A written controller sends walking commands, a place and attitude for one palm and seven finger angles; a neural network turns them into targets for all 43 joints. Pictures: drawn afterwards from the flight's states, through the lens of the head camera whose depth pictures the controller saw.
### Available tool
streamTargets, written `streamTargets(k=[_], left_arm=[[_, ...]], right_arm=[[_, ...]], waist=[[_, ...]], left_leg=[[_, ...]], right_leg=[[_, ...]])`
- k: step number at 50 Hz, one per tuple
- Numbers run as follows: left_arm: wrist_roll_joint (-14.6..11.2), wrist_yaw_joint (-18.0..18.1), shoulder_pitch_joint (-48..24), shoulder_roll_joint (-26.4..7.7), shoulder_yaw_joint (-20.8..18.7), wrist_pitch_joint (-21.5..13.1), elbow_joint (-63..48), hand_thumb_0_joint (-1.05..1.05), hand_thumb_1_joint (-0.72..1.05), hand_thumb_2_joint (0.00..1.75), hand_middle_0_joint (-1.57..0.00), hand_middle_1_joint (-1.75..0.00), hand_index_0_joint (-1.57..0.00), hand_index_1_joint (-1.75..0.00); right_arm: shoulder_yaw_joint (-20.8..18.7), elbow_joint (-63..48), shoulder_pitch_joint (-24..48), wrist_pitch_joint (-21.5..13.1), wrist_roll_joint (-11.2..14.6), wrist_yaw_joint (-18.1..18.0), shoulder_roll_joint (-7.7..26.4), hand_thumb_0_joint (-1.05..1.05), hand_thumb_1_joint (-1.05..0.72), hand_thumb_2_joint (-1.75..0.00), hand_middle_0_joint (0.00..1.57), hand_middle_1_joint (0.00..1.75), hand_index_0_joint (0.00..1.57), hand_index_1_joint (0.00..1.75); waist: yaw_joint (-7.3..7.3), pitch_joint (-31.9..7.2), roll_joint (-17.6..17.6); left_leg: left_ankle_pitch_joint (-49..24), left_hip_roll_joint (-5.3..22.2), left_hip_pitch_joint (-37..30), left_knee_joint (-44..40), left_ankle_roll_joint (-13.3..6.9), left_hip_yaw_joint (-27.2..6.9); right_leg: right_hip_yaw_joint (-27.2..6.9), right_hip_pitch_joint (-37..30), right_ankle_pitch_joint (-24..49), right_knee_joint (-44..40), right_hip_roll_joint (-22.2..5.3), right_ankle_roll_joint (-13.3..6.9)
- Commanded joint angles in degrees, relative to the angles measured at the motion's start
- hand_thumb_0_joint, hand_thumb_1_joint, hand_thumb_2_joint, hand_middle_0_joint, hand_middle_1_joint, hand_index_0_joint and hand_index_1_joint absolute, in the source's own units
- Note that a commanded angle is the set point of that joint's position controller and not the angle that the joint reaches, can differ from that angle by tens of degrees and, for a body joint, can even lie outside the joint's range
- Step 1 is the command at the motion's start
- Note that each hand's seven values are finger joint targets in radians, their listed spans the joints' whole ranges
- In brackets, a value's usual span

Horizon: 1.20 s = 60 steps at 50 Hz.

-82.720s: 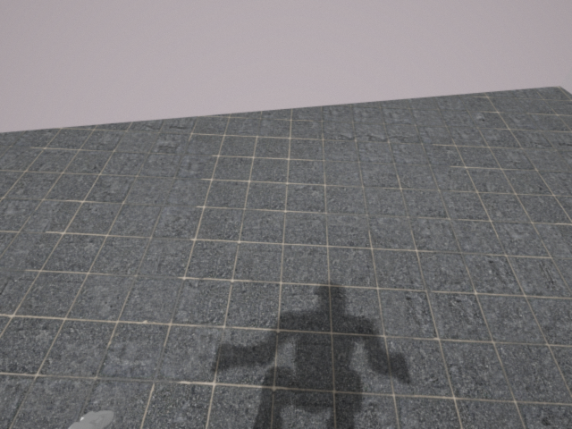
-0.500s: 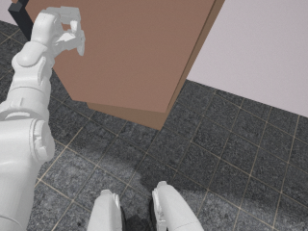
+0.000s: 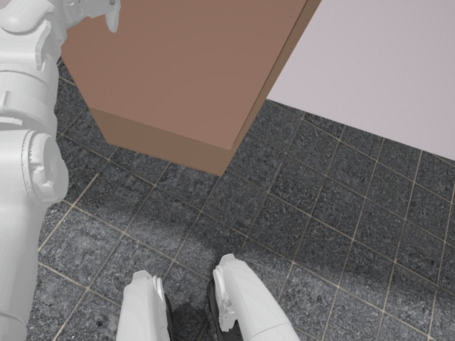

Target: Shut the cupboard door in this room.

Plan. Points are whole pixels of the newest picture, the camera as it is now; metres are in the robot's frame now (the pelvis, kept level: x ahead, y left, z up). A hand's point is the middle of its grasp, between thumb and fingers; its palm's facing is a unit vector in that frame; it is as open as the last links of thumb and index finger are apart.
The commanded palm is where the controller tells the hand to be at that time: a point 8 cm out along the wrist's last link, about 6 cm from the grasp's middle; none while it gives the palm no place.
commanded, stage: pull the fist back off the door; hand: left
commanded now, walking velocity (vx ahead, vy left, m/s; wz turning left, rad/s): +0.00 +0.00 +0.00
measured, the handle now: out of the picture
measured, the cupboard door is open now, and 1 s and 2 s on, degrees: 0 0 0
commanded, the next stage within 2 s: draw the hand back to the body in 0.88 s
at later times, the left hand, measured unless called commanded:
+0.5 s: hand (124, 9) +0.58 +0.06 +0.11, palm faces +0.02 -1.00 -0.04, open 3.0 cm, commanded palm +0.53 +0.10 +0.11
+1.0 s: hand (131, 59) +0.50 +0.06 +0.11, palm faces +0.00 -1.00 -0.05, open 3.1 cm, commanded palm +0.48 +0.11 +0.11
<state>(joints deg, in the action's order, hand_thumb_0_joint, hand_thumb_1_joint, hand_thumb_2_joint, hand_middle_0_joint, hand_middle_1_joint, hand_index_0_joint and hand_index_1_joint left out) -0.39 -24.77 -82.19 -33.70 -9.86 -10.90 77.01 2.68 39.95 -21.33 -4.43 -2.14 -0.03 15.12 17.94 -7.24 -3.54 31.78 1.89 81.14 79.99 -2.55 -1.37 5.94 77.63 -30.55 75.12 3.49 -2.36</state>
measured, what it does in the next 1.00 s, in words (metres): rises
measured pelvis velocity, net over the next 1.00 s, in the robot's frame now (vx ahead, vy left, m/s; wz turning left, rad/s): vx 0.02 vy -0.02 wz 0.06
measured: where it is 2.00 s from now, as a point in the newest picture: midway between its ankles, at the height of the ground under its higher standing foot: (194, 330)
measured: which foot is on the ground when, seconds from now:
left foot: down 0.00-1.00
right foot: down 0.00-1.00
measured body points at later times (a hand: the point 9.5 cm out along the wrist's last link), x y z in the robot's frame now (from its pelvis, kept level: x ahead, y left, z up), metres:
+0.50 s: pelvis +0.01 +0.00 +0.04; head +0.17 +0.00 +0.46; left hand +0.57 +0.11 +0.12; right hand -0.05 -0.24 -0.07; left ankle +0.03 +0.09 -0.59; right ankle +0.03 -0.10 -0.59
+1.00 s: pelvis +0.02 -0.02 +0.05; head +0.14 -0.01 +0.49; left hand +0.49 +0.11 +0.12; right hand +0.10 -0.28 -0.07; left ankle +0.03 +0.09 -0.59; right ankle +0.03 -0.10 -0.59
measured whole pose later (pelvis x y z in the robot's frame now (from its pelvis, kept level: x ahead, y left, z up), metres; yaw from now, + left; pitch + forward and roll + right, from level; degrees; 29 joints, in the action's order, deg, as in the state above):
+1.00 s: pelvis +0.02 -0.02 +0.05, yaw +3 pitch +23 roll -1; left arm -0.2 7.2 -49.0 -8.7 -7.6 -30.2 64.5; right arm -1.3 35.1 -16.6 2.7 -2.9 5.0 14.2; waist 8.7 -9.1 -2.0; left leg 28.9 0.1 60.0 66.2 -1.0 0.4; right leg 3.6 58.6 -29.7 65.4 2.2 -3.2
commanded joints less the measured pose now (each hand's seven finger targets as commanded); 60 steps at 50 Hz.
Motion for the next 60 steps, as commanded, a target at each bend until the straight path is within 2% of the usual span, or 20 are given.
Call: streamTargets(k=[1,4,6,8,10,12,16,20,23,27,31,34,38,40,44,48,50,52,55,60], left_arm=[[-4.5,10.7,-31.5,-7.2,-13.8,-1.9,-13.0,0.00,0.90,0.90,-1.30,-1.50,-1.30,-1.50],[-2.3,24.1,-28.2,-0.2,-12.4,-2.8,-13.2,0.00,0.90,0.90,-1.30,-1.50,-1.30,-1.50],[1.0,32.7,-28.9,4.9,-10.0,-6.5,-18.8,0.00,0.90,0.90,-1.30,-1.50,-1.30,-1.50],[6.5,36.9,-28.9,6.0,-6.0,-10.3,-19.4,0.00,0.90,0.90,-1.30,-1.50,-1.30,-1.50],[8.7,36.1,-28.8,7.2,-2.7,-12.3,-18.2,0.00,0.90,0.90,-1.30,-1.50,-1.30,-1.50],[7.5,33.9,-27.3,6.9,-2.5,-12.3,-15.7,0.00,0.90,0.90,-1.30,-1.50,-1.30,-1.50],[4.1,32.3,-20.8,-1.2,-11.0,-12.6,-12.9,0.00,0.90,0.90,-1.30,-1.50,-1.30,-1.50],[4.4,32.6,-10.1,1.5,-10.7,-16.4,-14.8,0.00,0.90,0.90,-1.30,-1.50,-1.30,-1.50],[3.8,31.9,-4.2,6.5,-7.5,-16.8,-14.0,0.00,0.90,0.90,-1.30,-1.50,-1.30,-1.50],[0.7,30.9,-3.5,10.7,-5.7,-17.8,-18.8,0.00,0.90,0.90,-1.30,-1.50,-1.30,-1.50],[-0.3,30.7,-0.5,13.4,-3.8,-21.5,-27.9,0.00,0.90,0.90,-1.30,-1.50,-1.30,-1.50],[0.1,30.6,3.8,17.6,0.0,-22.2,-27.9,0.00,0.90,0.90,-1.30,-1.50,-1.30,-1.50],[-0.1,31.2,6.9,17.9,0.3,-21.9,-27.8,0.00,0.90,0.90,-1.30,-1.50,-1.30,-1.50],[-0.8,31.4,9.5,17.3,-0.7,-22.7,-30.4,0.00,0.90,0.90,-1.30,-1.50,-1.30,-1.50],[-0.1,31.8,7.5,19.5,2.0,-23.8,-28.6,0.00,0.90,0.90,-1.30,-1.50,-1.30,-1.50],[0.3,32.2,6.3,19.2,1.8,-23.0,-22.9,0.00,0.90,0.90,-1.30,-1.50,-1.30,-1.50],[0.2,32.3,5.4,17.9,0.5,-23.4,-22.4,0.00,0.90,0.90,-1.30,-1.50,-1.30,-1.50],[-0.4,31.9,9.1,12.5,-4.1,-23.7,-26.8,0.00,0.90,0.90,-1.30,-1.50,-1.30,-1.50],[-1.7,29.5,19.3,14.7,-1.8,-22.6,-36.1,0.00,0.90,0.90,-1.30,-1.50,-1.30,-1.50],[-6.1,26.3,31.9,15.3,-0.4,-15.9,-46.1,0.00,0.90,0.90,-1.30,-1.50,-1.30,-1.50]], right_arm=[[-2.7,-3.0,-18.7,-0.8,-1.2,0.0,11.1,0.00,-0.90,-0.90,0.20,0.30,0.20,0.30],[-3.6,-3.7,-19.1,0.0,-2.5,3.0,10.4,0.00,-0.90,-0.90,0.20,0.30,0.20,0.30],[-4.3,-4.0,-19.0,0.2,-3.8,4.9,9.4,0.00,-0.90,-0.90,0.20,0.30,0.20,0.30],[-5.1,-3.0,-19.8,0.8,-4.7,6.7,9.7,0.00,-0.90,-0.90,0.20,0.30,0.20,0.30],[-5.6,-2.6,-19.7,1.8,-4.3,7.3,10.2,0.00,-0.90,-0.90,0.20,0.30,0.20,0.30],[-5.7,-2.5,-19.2,2.5,-3.5,7.3,10.4,0.00,-0.90,-0.90,0.20,0.30,0.20,0.30],[-4.5,-4.2,-18.4,3.4,-3.0,6.4,10.3,0.00,-0.90,-0.90,0.20,0.30,0.20,0.30],[-4.8,-5.6,-17.4,3.7,-2.9,6.9,9.4,0.00,-0.90,-0.90,0.20,0.30,0.20,0.30],[-5.6,-5.6,-16.9,4.5,-2.2,7.1,9.4,0.00,-0.90,-0.90,0.20,0.30,0.20,0.30],[-6.4,-6.0,-15.6,5.1,-1.5,6.6,9.2,0.00,-0.90,-0.90,0.20,0.30,0.20,0.30],[-7.2,-6.3,-14.3,5.4,-1.5,6.2,8.4,0.00,-0.90,-0.90,0.20,0.30,0.20,0.30],[-7.4,-6.0,-13.3,5.9,-1.1,6.0,8.1,0.00,-0.90,-0.90,0.20,0.30,0.20,0.30],[-7.5,-6.3,-11.0,6.7,-0.7,5.5,7.9,0.00,-0.90,-0.90,0.20,0.30,0.20,0.30],[-7.5,-6.9,-9.7,6.6,-0.6,5.4,7.7,0.00,-0.90,-0.90,0.20,0.30,0.20,0.30],[-7.3,-6.5,-8.2,6.5,-0.6,4.9,7.3,0.00,-0.90,-0.90,0.20,0.30,0.20,0.30],[-6.9,-6.5,-6.1,6.7,-0.5,4.5,7.4,0.00,-0.90,-0.90,0.20,0.30,0.20,0.30],[-6.7,-6.6,-5.7,6.5,-0.6,4.3,7.4,0.00,-0.90,-0.90,0.20,0.30,0.20,0.30],[-6.7,-8.3,-5.4,6.6,-0.4,4.1,7.8,0.00,-0.90,-0.90,0.20,0.30,0.20,0.30],[-6.6,-11.2,-4.5,6.9,0.7,4.1,7.0,0.00,-0.90,-0.90,0.20,0.30,0.20,0.30],[-6.1,-14.3,-2.6,7.1,3.3,2.4,6.7,0.00,-0.90,-0.90,0.20,0.30,0.20,0.30]], waist=[[1.62,-36.8,-14.8],[2.23,-35.9,-9.0],[0.95,-37.9,-14.1],[2.21,-38.5,-12.9],[3.14,-38.7,-12.5],[2.92,-37.0,-11.5],[-0.26,-35.2,-7.7],[-2.89,-33.6,-5.8],[-2.71,-29.1,-1.3],[-3.12,-29.6,0.5],[-5.32,-35.4,-3.2],[-5.03,-32.8,-1.8],[-5.94,-30.0,0.0],[-7.52,-32.4,-0.7],[-5.88,-27.2,1.7],[-5.17,-24.1,3.3],[-5.83,-26.6,1.4],[-9.00,-32.6,1.8],[-12.13,-37.4,-0.3],[-12.44,-26.4,9.5]], left_leg=[[-26.8,0.9,-36.4,-7.0,0.0,-6.9],[-24.6,1.0,-34.6,-8.8,0.4,-7.4],[-24.7,0.7,-37.9,-9.7,1.3,-6.9],[-25.0,0.8,-40.4,-10.2,1.6,-7.4],[-24.1,0.6,-41.4,-11.0,1.6,-7.5],[-20.5,-0.1,-39.9,-12.5,1.3,-6.7],[-19.3,-0.8,-33.7,-14.3,0.6,-4.4],[-22.6,-1.1,-33.5,-15.3,0.7,-2.9],[-20.4,-1.4,-31.2,-16.4,0.5,-1.5],[-19.8,-1.8,-33.0,-17.3,0.4,-0.9],[-27.2,-2.0,-40.7,-17.4,1.0,-0.8],[-28.0,-2.0,-41.7,-17.5,0.9,-0.5],[-24.8,-2.4,-40.0,-18.8,1.0,0.0],[-27.0,-2.5,-41.8,-18.8,1.1,0.1],[-24.5,-2.6,-39.8,-18.6,0.8,0.3],[-17.4,-3.1,-34.9,-18.6,0.6,0.6],[-18.3,-3.2,-35.9,-18.4,0.8,0.4],[-20.7,-3.2,-37.8,-19.4,0.8,0.7],[-27.4,-3.1,-43.9,-21.8,1.1,1.4],[-20.3,-3.3,-41.0,-28.1,0.2,3.3]], right_leg=[[-2.8,-7.7,16.5,-9.3,0.5,-0.3],[-2.8,-9.4,15.5,-10.1,0.4,0.9],[-2.8,-8.8,15.4,-10.7,0.0,1.1],[-2.5,-8.7,15.3,-11.2,-0.1,1.3],[-2.7,-9.9,15.6,-12.2,0.0,1.1],[-3.1,-12.8,14.5,-13.9,0.1,0.9],[-4.3,-21.1,15.8,-15.1,0.1,1.0],[-4.7,-24.9,20.7,-15.1,0.0,1.0],[-5.3,-27.4,21.3,-16.8,0.0,1.2],[-5.8,-29.5,22.2,-18.1,-0.3,1.4],[-5.5,-31.8,29.1,-17.0,-0.5,1.2],[-5.4,-31.0,30.0,-17.6,-0.7,1.3],[-5.8,-33.0,28.8,-18.6,-1.0,1.5],[-6.0,-34.7,31.0,-18.1,-1.2,1.4],[-6.4,-32.6,29.6,-18.5,-1.3,1.8],[-7.2,-31.7,23.6,-19.7,-1.7,2.1],[-7.1,-31.5,23.8,-18.7,-1.7,1.8],[-7.5,-37.2,26.4,-18.6,-1.7,1.6],[-7.1,-43.2,33.5,-19.2,-1.5,1.3],[-8.9,-51.9,30.9,-28.0,-1.7,2.9]])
